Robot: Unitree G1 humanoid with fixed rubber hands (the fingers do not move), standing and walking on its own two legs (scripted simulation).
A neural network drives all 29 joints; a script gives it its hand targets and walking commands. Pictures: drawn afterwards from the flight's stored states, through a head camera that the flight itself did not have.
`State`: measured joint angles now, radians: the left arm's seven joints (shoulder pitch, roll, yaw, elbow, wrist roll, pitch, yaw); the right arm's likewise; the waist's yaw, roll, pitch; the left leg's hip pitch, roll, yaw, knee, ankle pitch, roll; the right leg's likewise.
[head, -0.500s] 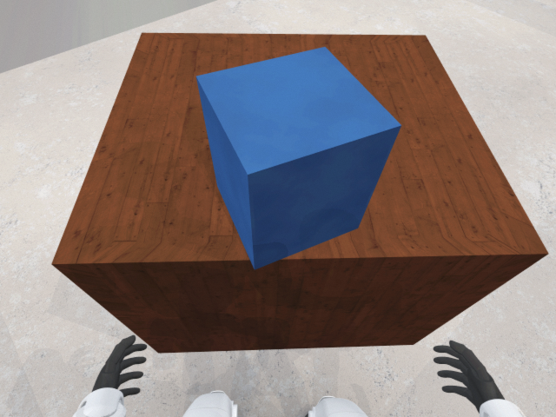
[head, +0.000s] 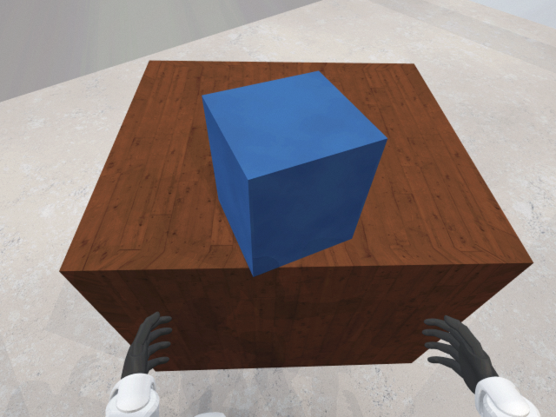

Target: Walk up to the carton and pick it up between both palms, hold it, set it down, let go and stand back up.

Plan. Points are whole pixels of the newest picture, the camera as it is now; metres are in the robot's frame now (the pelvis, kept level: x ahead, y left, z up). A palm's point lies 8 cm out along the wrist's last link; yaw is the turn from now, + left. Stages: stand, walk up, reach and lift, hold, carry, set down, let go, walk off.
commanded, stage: reach and lift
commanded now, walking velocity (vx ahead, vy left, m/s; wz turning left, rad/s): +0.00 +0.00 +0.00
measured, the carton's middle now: (285, 175) +0.48 +0.00 +0.05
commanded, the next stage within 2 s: none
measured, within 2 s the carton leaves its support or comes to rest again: neither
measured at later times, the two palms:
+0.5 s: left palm (170, 332) +0.22 +0.15 +0.01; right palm (479, 318) +0.25 -0.29 +0.00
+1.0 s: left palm (175, 308) +0.23 +0.14 +0.05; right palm (486, 304) +0.26 -0.29 +0.02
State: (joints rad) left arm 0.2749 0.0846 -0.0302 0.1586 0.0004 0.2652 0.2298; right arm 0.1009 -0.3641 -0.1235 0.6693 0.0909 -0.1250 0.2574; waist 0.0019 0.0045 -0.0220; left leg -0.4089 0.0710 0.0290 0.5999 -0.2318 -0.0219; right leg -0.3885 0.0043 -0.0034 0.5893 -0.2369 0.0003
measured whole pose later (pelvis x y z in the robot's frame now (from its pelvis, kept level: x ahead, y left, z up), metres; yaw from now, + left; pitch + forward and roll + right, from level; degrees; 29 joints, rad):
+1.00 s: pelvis +0.03 -0.02 +0.01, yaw +1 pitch +6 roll +0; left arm 0.34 -0.10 -0.10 -0.24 0.00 0.22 0.38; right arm 0.10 -0.54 0.02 0.44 0.39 -0.21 0.28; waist 0.00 0.00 -0.06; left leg -0.38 0.07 0.01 0.45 -0.18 -0.03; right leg -0.38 0.01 -0.03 0.49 -0.22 -0.03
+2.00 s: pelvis +0.03 -0.01 +0.01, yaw +1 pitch +6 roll +0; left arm -0.23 -0.08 0.05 -0.35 0.00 0.83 0.40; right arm -0.37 -0.57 0.11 0.37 0.44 0.24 0.13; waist 0.00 0.00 -0.06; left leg -0.38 0.08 0.01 0.43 -0.16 -0.04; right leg -0.36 0.02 -0.02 0.43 -0.18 -0.03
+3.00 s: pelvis +0.04 -0.01 +0.01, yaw +1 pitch +8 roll -1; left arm -0.76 0.02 0.19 0.16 -0.04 0.81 0.38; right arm -0.96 -0.58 0.22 0.80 0.48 0.34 0.11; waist 0.10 0.05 -0.06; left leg -0.39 0.08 0.01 0.43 -0.18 -0.05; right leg -0.36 0.02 -0.02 0.41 -0.19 -0.02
